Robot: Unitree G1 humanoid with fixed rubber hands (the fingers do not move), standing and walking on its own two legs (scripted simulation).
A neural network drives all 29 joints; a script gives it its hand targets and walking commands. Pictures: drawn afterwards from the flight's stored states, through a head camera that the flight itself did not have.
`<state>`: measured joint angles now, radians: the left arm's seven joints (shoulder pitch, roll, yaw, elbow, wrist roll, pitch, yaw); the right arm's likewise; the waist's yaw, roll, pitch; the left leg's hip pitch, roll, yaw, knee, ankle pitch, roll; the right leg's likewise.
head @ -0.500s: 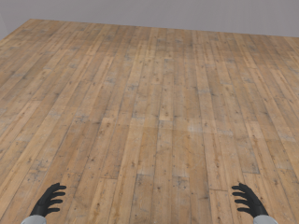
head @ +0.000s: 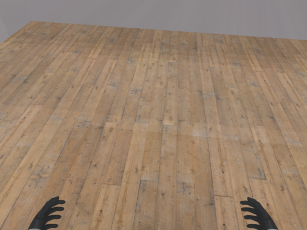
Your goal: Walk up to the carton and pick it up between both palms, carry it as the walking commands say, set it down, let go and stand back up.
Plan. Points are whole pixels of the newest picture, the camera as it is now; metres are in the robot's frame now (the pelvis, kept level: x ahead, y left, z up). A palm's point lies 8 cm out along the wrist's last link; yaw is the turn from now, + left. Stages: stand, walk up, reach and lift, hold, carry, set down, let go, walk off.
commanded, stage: stand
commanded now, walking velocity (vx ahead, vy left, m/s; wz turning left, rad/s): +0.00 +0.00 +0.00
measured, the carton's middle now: out of the picture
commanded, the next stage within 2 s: walk up in 1.60 s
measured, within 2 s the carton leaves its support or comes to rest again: neither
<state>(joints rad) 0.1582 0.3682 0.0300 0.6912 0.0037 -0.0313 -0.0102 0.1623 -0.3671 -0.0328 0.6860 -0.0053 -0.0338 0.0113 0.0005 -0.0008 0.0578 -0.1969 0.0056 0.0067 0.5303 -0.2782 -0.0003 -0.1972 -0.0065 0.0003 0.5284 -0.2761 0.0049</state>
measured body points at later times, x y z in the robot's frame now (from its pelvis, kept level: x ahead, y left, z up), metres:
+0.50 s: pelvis +0.00 +0.00 +0.01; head +0.00 +0.00 +0.46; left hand +0.14 +0.30 -0.09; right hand +0.14 -0.30 -0.09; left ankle +0.01 +0.12 -0.73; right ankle +0.01 -0.12 -0.73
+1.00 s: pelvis +0.00 +0.00 +0.01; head +0.00 +0.00 +0.46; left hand +0.11 +0.31 -0.10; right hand +0.11 -0.31 -0.10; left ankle +0.01 +0.12 -0.73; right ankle +0.01 -0.12 -0.73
